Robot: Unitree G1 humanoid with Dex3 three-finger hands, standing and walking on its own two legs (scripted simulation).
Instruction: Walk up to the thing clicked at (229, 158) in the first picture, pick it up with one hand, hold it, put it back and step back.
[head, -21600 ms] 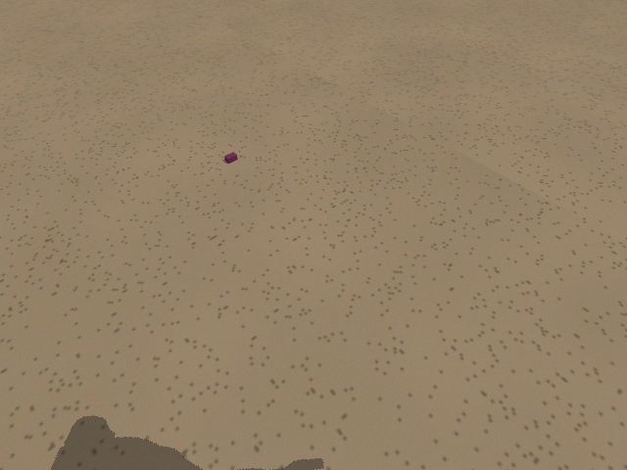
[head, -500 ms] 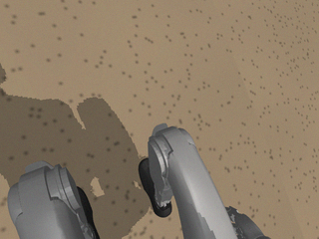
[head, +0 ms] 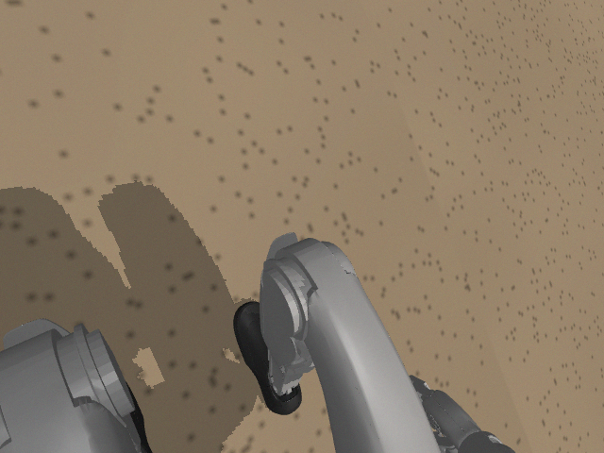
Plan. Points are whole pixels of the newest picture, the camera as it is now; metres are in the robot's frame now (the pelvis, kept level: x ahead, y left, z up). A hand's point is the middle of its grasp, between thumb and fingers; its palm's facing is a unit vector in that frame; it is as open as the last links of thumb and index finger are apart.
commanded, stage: rest palm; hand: left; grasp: from above
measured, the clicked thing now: out of the picture +0.49 +0.36 -0.30
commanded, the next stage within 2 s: none
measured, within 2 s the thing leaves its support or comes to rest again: neither
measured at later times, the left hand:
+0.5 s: hand out of the picture +0.47 +0.36 -0.24, palm faces -0.48 -0.12 -0.87, open 12.2 cm
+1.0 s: hand out of the picture +0.47 +0.35 -0.25, palm faces -0.47 -0.12 -0.88, open 12.0 cm
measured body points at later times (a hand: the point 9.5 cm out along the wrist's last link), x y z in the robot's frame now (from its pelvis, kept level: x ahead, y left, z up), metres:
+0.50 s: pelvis +0.00 +0.00 +0.00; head +0.29 +0.14 +0.31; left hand +0.49 +0.36 -0.19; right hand +0.06 -0.27 -0.04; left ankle +0.07 +0.12 -0.28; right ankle +0.11 -0.12 -0.28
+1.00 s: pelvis +0.00 +0.00 +0.00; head +0.29 +0.13 +0.31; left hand +0.49 +0.36 -0.20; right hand +0.06 -0.25 -0.06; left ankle +0.07 +0.12 -0.28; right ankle +0.11 -0.12 -0.28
